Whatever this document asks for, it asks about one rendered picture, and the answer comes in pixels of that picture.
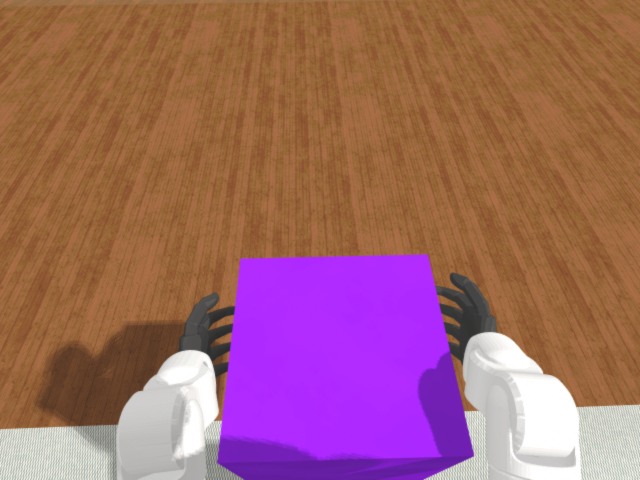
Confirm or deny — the left robot hand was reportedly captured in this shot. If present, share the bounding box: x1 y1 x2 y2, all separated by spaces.
177 293 235 378

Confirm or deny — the left robot forearm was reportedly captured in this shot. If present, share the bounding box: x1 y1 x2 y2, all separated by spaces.
116 350 219 480

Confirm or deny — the carton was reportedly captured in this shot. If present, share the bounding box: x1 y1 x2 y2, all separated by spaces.
217 254 474 480

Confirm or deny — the right robot forearm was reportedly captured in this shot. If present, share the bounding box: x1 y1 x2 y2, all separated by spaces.
463 332 581 480

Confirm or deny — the right robot hand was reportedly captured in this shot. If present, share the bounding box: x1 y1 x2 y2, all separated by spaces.
435 272 498 366

